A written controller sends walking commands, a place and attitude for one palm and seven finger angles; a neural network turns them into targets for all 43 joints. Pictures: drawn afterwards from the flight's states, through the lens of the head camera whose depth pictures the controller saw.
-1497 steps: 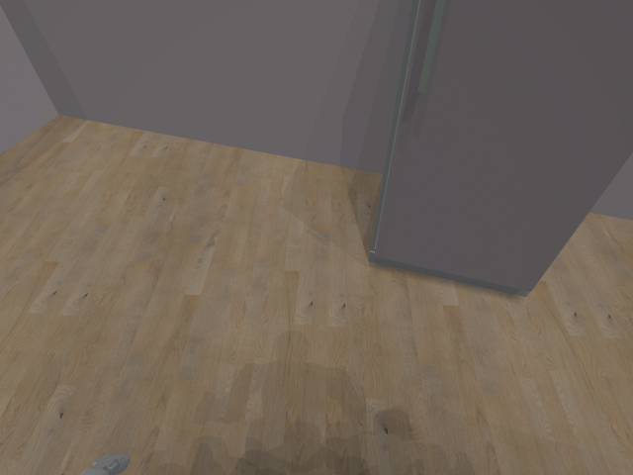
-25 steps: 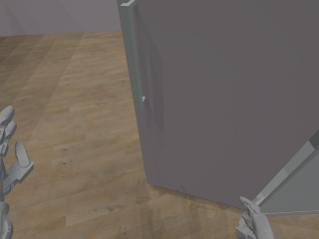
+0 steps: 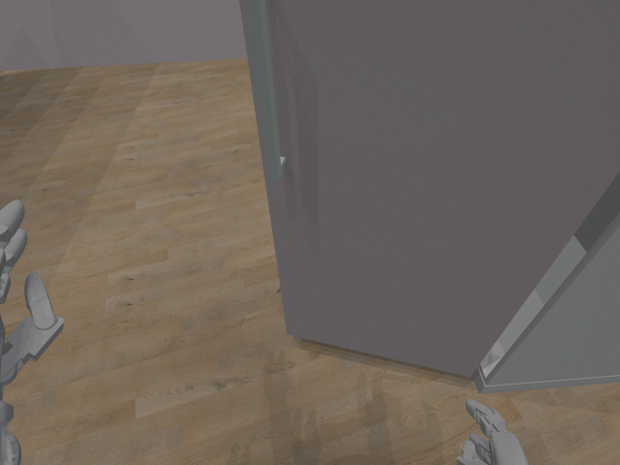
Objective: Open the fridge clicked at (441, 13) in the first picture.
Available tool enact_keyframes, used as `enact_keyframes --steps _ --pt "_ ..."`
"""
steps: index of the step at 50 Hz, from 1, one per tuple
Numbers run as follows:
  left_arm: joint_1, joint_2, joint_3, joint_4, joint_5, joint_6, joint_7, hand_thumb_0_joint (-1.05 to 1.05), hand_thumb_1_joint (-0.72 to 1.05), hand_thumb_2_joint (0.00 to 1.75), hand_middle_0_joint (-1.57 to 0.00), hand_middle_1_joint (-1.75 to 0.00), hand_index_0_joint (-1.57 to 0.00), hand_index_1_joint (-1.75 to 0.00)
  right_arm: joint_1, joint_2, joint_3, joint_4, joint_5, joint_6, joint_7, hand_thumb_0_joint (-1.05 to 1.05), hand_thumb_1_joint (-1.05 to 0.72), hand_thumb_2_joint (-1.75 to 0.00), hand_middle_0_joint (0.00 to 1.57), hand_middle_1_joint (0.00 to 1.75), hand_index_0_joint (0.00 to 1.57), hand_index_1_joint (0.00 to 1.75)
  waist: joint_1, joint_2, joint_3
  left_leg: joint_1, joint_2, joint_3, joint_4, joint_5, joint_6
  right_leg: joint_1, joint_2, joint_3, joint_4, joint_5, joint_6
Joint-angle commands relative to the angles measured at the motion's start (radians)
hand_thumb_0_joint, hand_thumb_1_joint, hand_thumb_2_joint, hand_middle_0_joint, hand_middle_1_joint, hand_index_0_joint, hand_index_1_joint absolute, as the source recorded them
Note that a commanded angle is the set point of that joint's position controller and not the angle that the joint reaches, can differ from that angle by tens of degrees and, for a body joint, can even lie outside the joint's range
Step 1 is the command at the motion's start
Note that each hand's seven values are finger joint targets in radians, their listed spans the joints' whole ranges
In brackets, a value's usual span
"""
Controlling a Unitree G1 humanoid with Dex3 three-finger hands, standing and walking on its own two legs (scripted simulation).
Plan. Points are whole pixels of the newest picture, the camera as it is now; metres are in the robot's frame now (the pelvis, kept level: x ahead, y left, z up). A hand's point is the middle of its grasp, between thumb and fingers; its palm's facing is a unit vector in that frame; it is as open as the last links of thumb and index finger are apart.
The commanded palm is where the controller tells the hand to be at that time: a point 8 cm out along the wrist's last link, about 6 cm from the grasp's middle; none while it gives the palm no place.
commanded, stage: step back with the hand held close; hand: left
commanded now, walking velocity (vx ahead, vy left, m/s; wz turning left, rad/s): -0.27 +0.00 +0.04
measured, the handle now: (270, 92) +0.60 +0.11 +0.20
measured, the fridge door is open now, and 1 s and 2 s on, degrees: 71 71 71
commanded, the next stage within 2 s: stop stepping back and stand still in 0.32 s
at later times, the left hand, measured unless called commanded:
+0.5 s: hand out of the picture +0.07 +0.25 +0.17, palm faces +0.40 -0.77 -0.49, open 7.4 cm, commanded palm +0.00 +0.29 +0.19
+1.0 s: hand out of the picture -0.02 +0.27 +0.17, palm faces +0.47 -0.81 -0.36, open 7.4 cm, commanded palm -0.09 +0.32 +0.19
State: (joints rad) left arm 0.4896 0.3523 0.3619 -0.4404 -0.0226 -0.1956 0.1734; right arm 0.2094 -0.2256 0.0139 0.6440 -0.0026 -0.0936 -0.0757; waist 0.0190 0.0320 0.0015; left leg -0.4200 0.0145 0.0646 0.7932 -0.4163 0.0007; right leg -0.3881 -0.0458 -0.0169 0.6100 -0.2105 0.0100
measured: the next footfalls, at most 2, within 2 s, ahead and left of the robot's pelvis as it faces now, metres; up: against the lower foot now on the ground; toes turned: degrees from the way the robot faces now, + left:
right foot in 0.28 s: -0.04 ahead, -0.11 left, +0.00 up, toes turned +0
left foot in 0.58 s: -0.16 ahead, +0.14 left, +0.00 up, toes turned +7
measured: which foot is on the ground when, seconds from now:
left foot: down 0.00-0.30, up 0.32-0.56, down 0.58-1.00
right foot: down 0.00-0.08, up 0.10-0.26, down 0.28-0.62, up 0.64-0.76, down 0.78-1.00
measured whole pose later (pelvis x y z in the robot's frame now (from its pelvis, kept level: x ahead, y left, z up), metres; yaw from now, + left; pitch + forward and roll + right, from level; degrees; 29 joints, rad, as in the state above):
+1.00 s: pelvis -0.22 +0.01 +0.00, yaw +2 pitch -3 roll +0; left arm 0.48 0.36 0.36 -0.45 -0.02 -0.18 0.17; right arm 0.24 -0.22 0.02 0.68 -0.02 -0.10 -0.08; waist -0.02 -0.02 0.00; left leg -0.30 0.04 0.08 0.65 -0.35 0.02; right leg -0.31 0.00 -0.05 0.65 -0.30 -0.03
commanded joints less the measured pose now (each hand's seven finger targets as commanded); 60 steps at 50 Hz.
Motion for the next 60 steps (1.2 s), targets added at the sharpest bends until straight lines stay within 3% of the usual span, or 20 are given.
enact_keyframes --steps 1,4,7,12,13,15,16,21,26,29,33,38,41,43,47,48,50,52,58,60 --pt "-0.073 0.242 0.169 -0.200 -0.003 -0.060 0.038 0.00 0.90 0.90 -0.20 -0.30 -0.20 -0.30 -0.082 -0.089 -0.025 -0.167 0.000 -0.043 -0.024 0.00 -0.90 -0.90 0.20 0.30 0.20 0.30 -0.026 -0.166 -0.075 0.130 0.031 -0.052 -0.193 0.053 0.007 -0.037 -0.188 0.141 -0.195 0.001 -0.081" --pt "-0.038 0.236 0.192 -0.255 -0.005 -0.092 0.047 0.00 0.90 0.90 -0.20 -0.30 -0.20 -0.30 -0.106 -0.128 -0.037 -0.204 -0.004 -0.054 -0.048 0.00 -0.90 -0.90 0.20 0.30 0.20 0.30 0.001 0.287 -0.089 -0.054 0.276 -0.326 -0.519 0.146 0.109 0.070 0.037 -0.005 0.193 -0.187 0.017" --pt "-0.007 0.226 0.199 -0.238 -0.002 -0.103 0.037 0.00 0.90 0.90 -0.20 -0.30 -0.20 -0.30 -0.088 -0.120 -0.056 -0.189 -0.009 -0.080 -0.033 0.00 -0.90 -0.90 0.20 0.30 0.20 0.30 -0.001 0.240 -0.096 -0.159 0.285 -0.289 -0.547 0.018 0.139 0.129 0.058 0.028 0.366 -0.235 0.008" --pt "-0.034 0.194 0.136 -0.246 -0.009 -0.087 0.022 0.00 0.90 0.90 -0.20 -0.30 -0.20 -0.30 -0.087 -0.127 -0.055 -0.159 -0.004 -0.117 -0.013 0.00 -0.90 -0.90 0.20 0.30 0.20 0.30 -0.002 0.145 -0.088 0.015 0.232 -0.202 -0.395 0.302 0.090 0.133 0.047 0.012 -0.029 -0.140 0.006" --pt "-0.049 0.212 0.145 -0.245 0.000 -0.088 0.023 0.00 0.90 0.90 -0.20 -0.30 -0.20 -0.30 -0.093 -0.130 -0.056 -0.156 -0.008 -0.117 -0.014 0.00 -0.90 -0.90 0.20 0.30 0.20 0.30 -0.003 0.093 -0.079 -0.007 0.198 -0.184 -0.340 0.272 0.072 0.153 0.013 0.064 -0.119 0.003 -0.010" --pt "-0.111 0.271 0.160 -0.212 0.001 -0.082 0.029 0.00 0.90 0.90 -0.20 -0.30 -0.20 -0.30 -0.105 -0.093 -0.046 -0.149 -0.008 -0.102 -0.013 0.00 -0.90 -0.90 0.20 0.30 0.20 0.30 -0.015 -0.207 -0.092 0.002 0.032 -0.018 -0.104 0.129 -0.018 0.092 -0.237 0.362 -0.281 0.326 -0.106" --pt "-0.119 0.272 0.153 -0.179 0.003 -0.072 0.032 0.00 0.90 0.90 -0.20 -0.30 -0.20 -0.30 -0.112 -0.085 -0.050 -0.148 -0.004 -0.098 -0.008 0.00 -0.90 -0.90 0.20 0.30 0.20 0.30 0.005 -0.249 -0.101 -0.042 -0.021 -0.034 0.068 -0.042 -0.031 0.105 -0.307 0.399 -0.305 0.478 -0.148" --pt "-0.010 0.255 0.173 -0.195 0.010 -0.043 0.019 0.00 0.90 0.90 -0.20 -0.30 -0.20 -0.30 -0.143 -0.055 -0.031 -0.162 -0.005 -0.041 -0.016 0.00 -0.90 -0.90 0.20 0.30 0.20 0.30 0.000 -0.183 -0.124 -0.015 -0.007 -0.052 0.159 -0.034 -0.042 0.136 -0.223 0.194 -0.207 0.564 -0.148" --pt "0.042 0.253 0.194 -0.251 -0.008 -0.042 0.040 0.00 0.90 0.90 -0.20 -0.30 -0.20 -0.30 -0.063 -0.100 -0.047 -0.190 0.004 -0.034 -0.033 0.00 -0.90 -0.90 0.20 0.30 0.20 0.30 -0.032 -0.098 -0.179 0.205 -0.001 -0.012 -0.309 0.066 0.010 0.117 -0.145 0.166 -0.208 -0.009 -0.069" --pt "0.045 0.250 0.197 -0.314 -0.007 -0.066 0.040 0.00 0.90 0.90 -0.20 -0.30 -0.20 -0.30 -0.070 -0.135 -0.053 -0.220 0.010 -0.058 -0.040 0.00 -0.90 -0.90 0.20 0.30 0.20 0.30 -0.011 0.196 -0.124 0.122 0.229 -0.291 -0.542 -0.024 0.101 0.083 0.028 0.028 -0.004 -0.150 0.014" --pt "-0.063 0.251 0.196 -0.321 0.020 -0.075 0.030 0.00 0.90 0.90 -0.20 -0.30 -0.20 -0.30 -0.086 -0.126 -0.057 -0.175 -0.005 -0.079 -0.035 0.00 -0.90 -0.90 0.20 0.30 0.20 0.30 -0.031 0.240 -0.020 -0.056 0.215 -0.234 -0.595 -0.238 0.088 0.131 0.046 -0.022 0.108 -0.124 0.012" --pt "-0.146 0.169 0.091 -0.127 0.029 -0.043 0.026 0.00 0.90 0.90 -0.20 -0.30 -0.20 -0.30 -0.070 -0.143 -0.055 -0.138 -0.006 -0.082 -0.036 0.00 -0.90 -0.90 0.20 0.30 0.20 0.30 -0.034 0.072 0.073 -0.089 0.149 -0.165 -0.458 -0.355 0.075 0.160 0.039 -0.016 -0.113 -0.244 -0.037" --pt "-0.220 0.198 0.089 -0.115 0.018 -0.045 0.023 0.00 0.90 0.90 -0.20 -0.30 -0.20 -0.30 -0.068 -0.126 -0.051 -0.122 -0.018 -0.075 -0.031 0.00 -0.90 -0.90 0.20 0.30 0.20 0.30 -0.035 -0.138 0.044 -0.077 0.046 -0.038 -0.144 -0.090 0.038 0.137 -0.154 0.320 -0.289 -0.338 -0.156" --pt "-0.204 0.229 0.111 -0.137 0.006 -0.039 0.028 0.00 0.90 0.90 -0.20 -0.30 -0.20 -0.30 -0.082 -0.113 -0.056 -0.114 -0.007 -0.075 -0.018 0.00 -0.90 -0.90 0.20 0.30 0.20 0.30 -0.016 -0.229 -0.025 -0.085 0.009 0.005 0.050 -0.030 0.008 0.195 -0.251 0.435 -0.344 -0.295 -0.206" --pt "-0.102 0.255 0.160 -0.244 -0.005 -0.055 0.026 0.00 0.90 0.90 -0.20 -0.30 -0.20 -0.30 -0.084 -0.086 -0.036 -0.118 -0.012 -0.059 -0.013 0.00 -0.90 -0.90 0.20 0.30 0.20 0.30 -0.035 -0.123 -0.012 0.168 0.038 -0.001 -0.191 0.022 0.022 0.005 -0.177 0.218 -0.258 -0.311 -0.150" --pt "-0.080 0.268 0.179 -0.268 -0.007 -0.064 0.026 0.00 0.90 0.90 -0.20 -0.30 -0.20 -0.30 -0.090 -0.095 -0.038 -0.126 -0.016 -0.060 -0.019 0.00 -0.90 -0.90 0.20 0.30 0.20 0.30 -0.039 -0.049 -0.021 0.226 0.045 -0.022 -0.272 0.014 0.029 -0.034 -0.121 0.140 -0.177 -0.334 -0.120" --pt "-0.059 0.242 0.182 -0.317 -0.005 -0.083 0.029 0.00 0.90 0.90 -0.20 -0.30 -0.20 -0.30 -0.101 -0.121 -0.039 -0.144 -0.017 -0.063 -0.026 0.00 -0.90 -0.90 0.20 0.30 0.20 0.30 -0.030 0.254 -0.007 0.201 0.245 -0.360 -0.539 -0.241 0.119 -0.101 0.055 -0.015 0.133 -0.306 -0.035" --pt "-0.080 0.261 0.197 -0.310 0.009 -0.078 0.029 0.00 0.90 0.90 -0.20 -0.30 -0.20 -0.30 -0.113 -0.099 -0.040 -0.150 -0.016 -0.070 -0.027 0.00 -0.90 -0.90 0.20 0.30 0.20 0.30 -0.027 0.277 0.025 0.055 0.321 -0.445 -0.666 -0.383 0.167 -0.056 0.049 0.000 0.376 -0.298 -0.021" --pt "-0.025 0.190 0.138 -0.164 -0.004 -0.046 0.026 0.00 0.90 0.90 -0.20 -0.30 -0.20 -0.30 -0.071 -0.107 -0.039 -0.135 0.000 -0.095 -0.020 0.00 -0.90 -0.90 0.20 0.30 0.20 0.30 -0.022 0.134 0.007 0.088 0.204 -0.151 -0.502 -0.058 0.081 0.150 0.052 -0.091 -0.077 -0.184 -0.007" --pt "-0.045 0.189 0.124 -0.151 -0.001 -0.043 0.021 0.00 0.90 0.90 -0.20 -0.30 -0.20 -0.30 -0.064 -0.114 -0.044 -0.144 0.004 -0.086 -0.020 0.00 -0.90 -0.90 0.20 0.30 0.20 0.30 -0.028 0.039 -0.022 0.056 0.142 -0.072 -0.362 0.023 0.052 0.232 -0.001 0.006 -0.217 -0.087 -0.041"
